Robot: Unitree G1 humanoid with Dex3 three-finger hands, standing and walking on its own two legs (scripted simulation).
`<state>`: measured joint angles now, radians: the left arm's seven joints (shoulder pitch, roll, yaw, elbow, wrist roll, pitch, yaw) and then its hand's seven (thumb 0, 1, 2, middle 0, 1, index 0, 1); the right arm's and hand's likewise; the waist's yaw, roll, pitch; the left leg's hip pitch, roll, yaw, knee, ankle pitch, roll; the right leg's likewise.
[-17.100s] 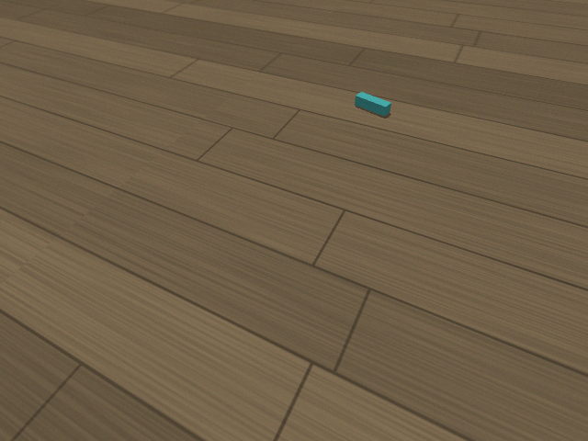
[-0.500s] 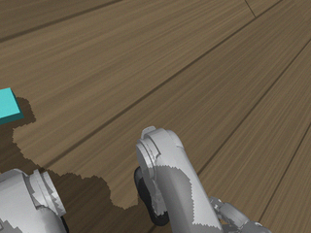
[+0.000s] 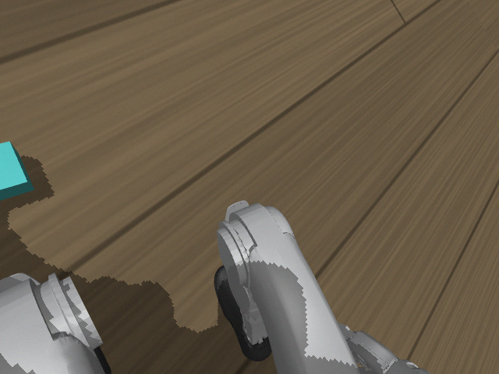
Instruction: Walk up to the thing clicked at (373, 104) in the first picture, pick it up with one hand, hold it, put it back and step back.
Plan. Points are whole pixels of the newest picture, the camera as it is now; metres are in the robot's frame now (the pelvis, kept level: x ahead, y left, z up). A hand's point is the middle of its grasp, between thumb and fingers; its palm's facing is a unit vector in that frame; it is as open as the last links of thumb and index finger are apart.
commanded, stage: close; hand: left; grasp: from above
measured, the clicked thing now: out of the picture +0.44 +0.33 -0.26
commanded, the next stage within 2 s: settle in 0.88 s
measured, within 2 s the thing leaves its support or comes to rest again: leaves its support in 1.30 s
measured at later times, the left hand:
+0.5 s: hand out of the picture +0.42 +0.34 -0.23, palm faces -0.43 -0.15 -0.89, open 10.3 cm
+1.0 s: hand out of the picture +0.42 +0.34 -0.23, palm faces -0.42 -0.15 -0.90, open 10.0 cm
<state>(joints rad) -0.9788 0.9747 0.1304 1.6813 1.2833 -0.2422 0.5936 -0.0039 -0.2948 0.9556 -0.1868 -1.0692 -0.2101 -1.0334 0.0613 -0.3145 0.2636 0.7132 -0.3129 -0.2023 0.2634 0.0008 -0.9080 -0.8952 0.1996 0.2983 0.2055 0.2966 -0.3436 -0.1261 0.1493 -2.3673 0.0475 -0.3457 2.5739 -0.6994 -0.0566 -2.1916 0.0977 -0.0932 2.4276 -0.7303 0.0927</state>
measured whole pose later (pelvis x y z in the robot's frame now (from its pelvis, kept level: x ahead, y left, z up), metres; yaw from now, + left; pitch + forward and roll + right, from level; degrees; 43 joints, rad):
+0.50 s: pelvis +0.00 +0.00 +0.00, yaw +0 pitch +26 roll -13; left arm -0.99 0.98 0.14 1.69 1.27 -0.23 0.59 0.00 -0.02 0.81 -0.37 -1.02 -0.43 -0.95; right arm 0.06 -0.34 0.26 0.71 -0.30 -0.21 0.25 0.00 -0.91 -0.90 0.20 0.30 0.21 0.30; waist -0.35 -0.13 0.16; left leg -2.37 0.05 -0.34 2.57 -0.68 -0.06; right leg -2.20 0.10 -0.09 2.42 -0.71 0.10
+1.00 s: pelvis +0.00 +0.00 +0.00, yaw +0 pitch +26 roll -14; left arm -0.99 0.97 0.13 1.69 1.28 -0.23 0.61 -0.01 0.01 0.63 -0.53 -0.83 -0.58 -0.76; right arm 0.05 -0.33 0.26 0.70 -0.31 -0.20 0.25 0.00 -0.91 -0.90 0.20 0.30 0.21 0.30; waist -0.35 -0.13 0.15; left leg -2.37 0.05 -0.34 2.57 -0.69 -0.06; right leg -2.20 0.10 -0.09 2.42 -0.71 0.09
